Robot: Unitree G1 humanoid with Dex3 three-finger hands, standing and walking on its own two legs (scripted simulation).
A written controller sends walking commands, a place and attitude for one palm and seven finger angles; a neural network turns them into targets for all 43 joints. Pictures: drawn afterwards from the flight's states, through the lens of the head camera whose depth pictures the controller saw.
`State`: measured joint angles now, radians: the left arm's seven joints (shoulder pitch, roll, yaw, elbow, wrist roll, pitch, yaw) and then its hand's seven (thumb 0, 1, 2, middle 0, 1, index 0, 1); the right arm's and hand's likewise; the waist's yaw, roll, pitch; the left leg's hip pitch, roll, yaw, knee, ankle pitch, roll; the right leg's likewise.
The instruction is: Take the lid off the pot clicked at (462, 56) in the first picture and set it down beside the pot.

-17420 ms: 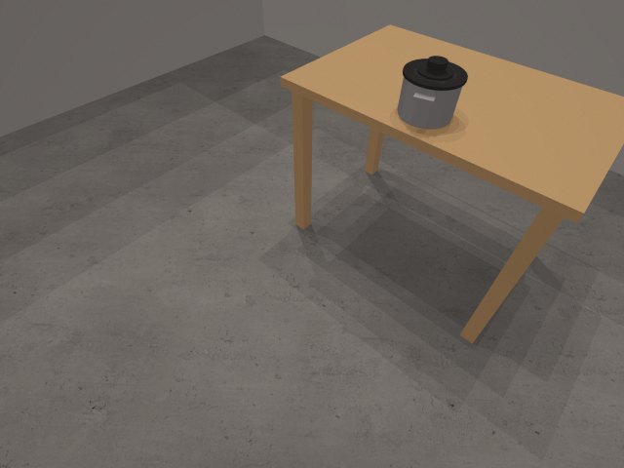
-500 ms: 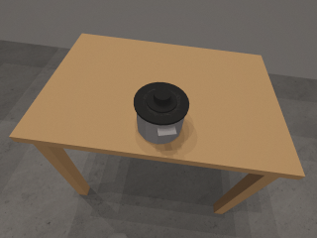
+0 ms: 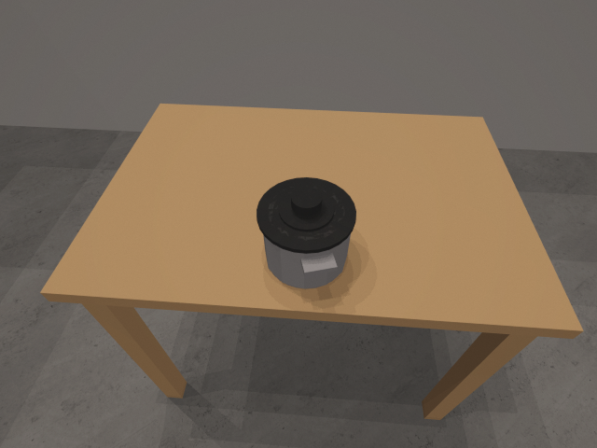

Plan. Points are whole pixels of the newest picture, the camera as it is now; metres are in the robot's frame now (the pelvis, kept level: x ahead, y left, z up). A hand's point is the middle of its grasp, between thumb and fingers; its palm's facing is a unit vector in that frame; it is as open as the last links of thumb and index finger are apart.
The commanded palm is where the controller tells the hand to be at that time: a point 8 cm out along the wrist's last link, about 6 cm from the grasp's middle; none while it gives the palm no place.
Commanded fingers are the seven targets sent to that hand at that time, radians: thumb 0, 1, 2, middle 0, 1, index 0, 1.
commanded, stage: come to a stop and stand still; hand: left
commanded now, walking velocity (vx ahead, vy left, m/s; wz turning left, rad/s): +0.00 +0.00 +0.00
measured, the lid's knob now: (306, 200) +0.47 +0.02 +0.06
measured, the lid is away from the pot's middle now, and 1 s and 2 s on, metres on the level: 0.00 0.00 0.00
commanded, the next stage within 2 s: look again from close up in 0.40 s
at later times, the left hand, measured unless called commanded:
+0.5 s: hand out of the picture -0.02 +0.19 -0.17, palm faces +0.01 -0.98 -0.20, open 7.4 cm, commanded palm none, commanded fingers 0.00 0.90 0.90 -0.20 -0.30 -0.20 -0.30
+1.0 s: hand out of the picture -0.05 +0.20 -0.18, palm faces +0.01 -0.98 -0.17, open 7.4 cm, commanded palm none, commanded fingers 0.00 0.90 0.90 -0.20 -0.30 -0.20 -0.30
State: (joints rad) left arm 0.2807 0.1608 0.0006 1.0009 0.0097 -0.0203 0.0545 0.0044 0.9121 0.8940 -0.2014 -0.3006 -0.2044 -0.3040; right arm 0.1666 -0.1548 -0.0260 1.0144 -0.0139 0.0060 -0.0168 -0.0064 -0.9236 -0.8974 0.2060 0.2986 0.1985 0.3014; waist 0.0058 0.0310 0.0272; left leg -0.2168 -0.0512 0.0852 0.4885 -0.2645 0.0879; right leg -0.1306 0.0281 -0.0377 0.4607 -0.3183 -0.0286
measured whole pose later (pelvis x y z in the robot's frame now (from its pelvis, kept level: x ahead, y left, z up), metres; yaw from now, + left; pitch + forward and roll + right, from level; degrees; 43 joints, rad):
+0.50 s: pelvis -0.01 +0.01 +0.00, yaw +0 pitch -1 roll +0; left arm 0.32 0.16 -0.02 1.07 0.02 -0.01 0.04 0.00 0.90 0.89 -0.20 -0.30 -0.20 -0.30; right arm 0.24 -0.17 -0.01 1.09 -0.01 0.00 -0.01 0.00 -0.91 -0.90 0.20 0.30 0.20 0.30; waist 0.01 0.00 0.03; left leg -0.21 -0.08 0.10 0.44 -0.22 0.11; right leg -0.15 0.00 -0.03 0.47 -0.30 -0.01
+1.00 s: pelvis -0.02 +0.04 +0.00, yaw +0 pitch +0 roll -1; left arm 0.34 0.15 -0.02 1.10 0.03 -0.01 0.04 0.00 0.91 0.89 -0.20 -0.30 -0.20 -0.30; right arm 0.25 -0.16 -0.02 1.11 -0.01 -0.01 -0.01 0.00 -0.93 -0.90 0.20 0.30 0.20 0.30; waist 0.02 -0.01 0.01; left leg -0.22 -0.11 0.11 0.38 -0.18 0.15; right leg -0.17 -0.03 -0.01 0.44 -0.27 0.02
